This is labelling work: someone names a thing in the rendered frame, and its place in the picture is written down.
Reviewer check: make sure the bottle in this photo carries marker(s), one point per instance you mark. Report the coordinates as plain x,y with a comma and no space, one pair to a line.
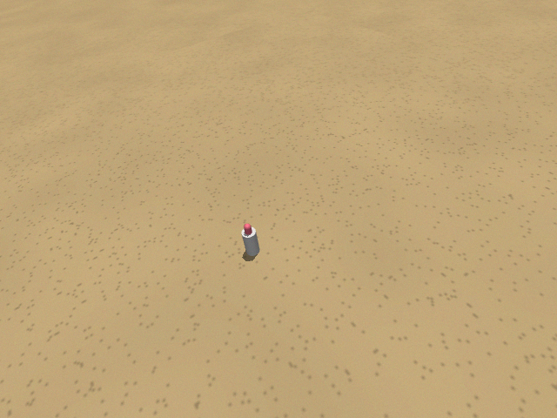
250,240

